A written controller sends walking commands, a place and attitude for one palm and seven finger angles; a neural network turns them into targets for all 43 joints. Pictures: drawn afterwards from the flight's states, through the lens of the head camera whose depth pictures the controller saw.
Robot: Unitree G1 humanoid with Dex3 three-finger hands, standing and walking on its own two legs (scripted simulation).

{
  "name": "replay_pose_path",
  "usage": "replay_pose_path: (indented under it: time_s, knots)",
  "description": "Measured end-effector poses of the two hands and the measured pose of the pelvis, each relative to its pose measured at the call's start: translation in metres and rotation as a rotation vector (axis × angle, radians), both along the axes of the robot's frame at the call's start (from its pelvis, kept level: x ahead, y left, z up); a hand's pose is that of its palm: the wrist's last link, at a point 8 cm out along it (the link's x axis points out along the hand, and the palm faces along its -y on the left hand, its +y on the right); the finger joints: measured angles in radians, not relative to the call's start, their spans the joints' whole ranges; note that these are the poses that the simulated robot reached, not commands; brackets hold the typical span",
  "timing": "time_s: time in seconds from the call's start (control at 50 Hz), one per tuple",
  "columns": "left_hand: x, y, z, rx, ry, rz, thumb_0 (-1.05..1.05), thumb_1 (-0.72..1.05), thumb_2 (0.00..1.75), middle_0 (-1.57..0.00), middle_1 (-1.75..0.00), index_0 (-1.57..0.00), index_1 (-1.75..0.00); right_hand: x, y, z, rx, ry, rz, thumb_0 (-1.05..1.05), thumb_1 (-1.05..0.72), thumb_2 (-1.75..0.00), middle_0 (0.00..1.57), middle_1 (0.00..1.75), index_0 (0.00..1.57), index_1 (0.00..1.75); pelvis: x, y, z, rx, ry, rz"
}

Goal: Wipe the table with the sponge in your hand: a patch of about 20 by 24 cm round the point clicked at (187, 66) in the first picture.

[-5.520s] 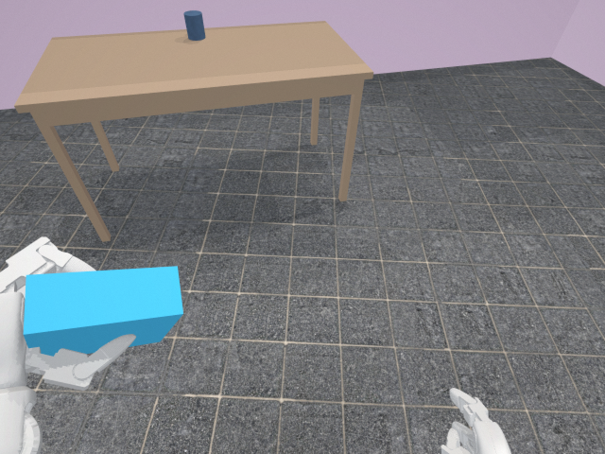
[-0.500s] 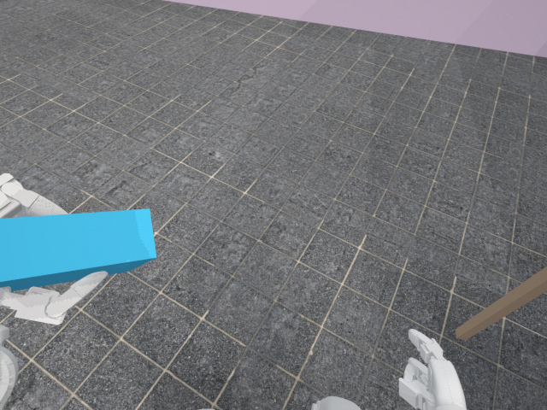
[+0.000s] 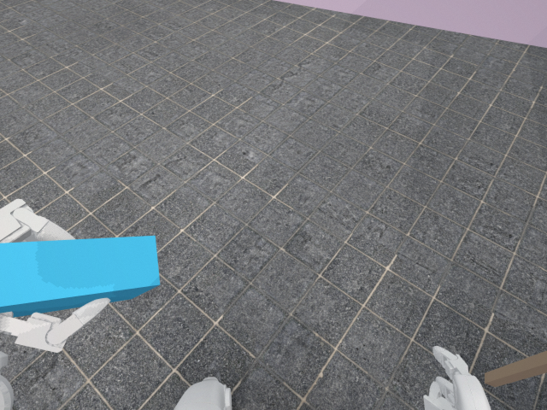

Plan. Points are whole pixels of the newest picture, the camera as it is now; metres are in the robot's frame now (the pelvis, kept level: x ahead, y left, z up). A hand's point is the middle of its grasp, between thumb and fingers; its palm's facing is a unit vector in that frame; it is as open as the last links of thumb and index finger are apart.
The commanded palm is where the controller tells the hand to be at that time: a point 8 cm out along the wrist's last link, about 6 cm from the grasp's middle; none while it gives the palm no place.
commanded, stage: turn to face it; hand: left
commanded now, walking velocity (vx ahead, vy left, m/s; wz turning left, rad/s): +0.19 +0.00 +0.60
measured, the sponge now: (101, 275) +0.23 +0.19 +0.15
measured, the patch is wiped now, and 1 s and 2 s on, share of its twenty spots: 0.00 0.00 0.00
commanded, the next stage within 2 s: none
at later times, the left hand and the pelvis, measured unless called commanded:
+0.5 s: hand (80, 229) +0.27 +0.22 +0.17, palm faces +0.43 -0.78 -0.46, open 9.2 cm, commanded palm +0.23 +0.25 +0.17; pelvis +0.05 -0.02 -0.02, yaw -3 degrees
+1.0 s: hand (159, 225) +0.29 +0.14 +0.16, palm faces +0.12 -0.90 -0.42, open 9.2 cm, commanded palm +0.25 +0.19 +0.17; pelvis +0.01 -0.02 -0.01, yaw -19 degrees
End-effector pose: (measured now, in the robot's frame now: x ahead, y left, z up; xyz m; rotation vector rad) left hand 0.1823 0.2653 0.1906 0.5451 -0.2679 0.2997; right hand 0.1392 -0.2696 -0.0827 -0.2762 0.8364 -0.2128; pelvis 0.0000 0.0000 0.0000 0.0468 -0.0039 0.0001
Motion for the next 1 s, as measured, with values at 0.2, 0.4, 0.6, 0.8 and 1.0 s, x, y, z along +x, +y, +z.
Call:
replay_pose_path:
  time_s: [0.2,0.4,0.6,0.8,1.0]
  knots:
    - [0.015,0.048,-0.013,-0.007,-0.147,0.077,-0.01,-0.43,1.02,-0.83,-1.36,-0.84,-1.36,0.067,0.044,-0.002,-0.016,-0.08,0.068,0.01,-0.91,-0.9,0.2,0.3,0.19,0.3,0.03,0.021,-0.024,-0.026,-0.018,0.058]
    - [0.028,0.018,0.008,-0.014,-0.116,0.061,-0.01,-0.43,1.02,-0.83,-1.36,-0.84,-1.35,0.098,0.116,0.0,0.239,-0.146,0.213,0.01,-0.9,-0.9,0.21,0.3,0.2,0.3,0.049,0.003,-0.006,-0.065,-0.006,0.006]
    - [0.075,-0.043,-0.02,-0.044,0.017,-0.005,-0.01,-0.43,1.02,-0.83,-1.36,-0.84,-1.35,0.086,0.026,-0.025,0.205,-0.123,0.079,0.01,-0.9,-0.9,0.21,0.3,0.2,0.3,0.045,-0.033,-0.018,-0.027,-0.011,-0.103]
    - [0.085,-0.079,0.003,0.029,-0.021,-0.22,-0.01,-0.43,1.02,-0.83,-1.36,-0.84,-1.35,0.0,-0.068,0.002,0.013,-0.042,-0.184,0.01,-0.91,-0.9,0.2,0.3,0.19,0.3,0.034,-0.04,-0.007,-0.001,0.03,-0.217]
    - [0.08,-0.074,-0.014,-0.045,-0.047,-0.288,-0.01,-0.43,1.02,-0.83,-1.36,-0.84,-1.35,-0.058,-0.042,0.005,0.02,-0.033,-0.258,0.01,-0.91,-0.9,0.2,0.3,0.19,0.3,0.008,-0.022,-0.013,-0.008,0.02,-0.327]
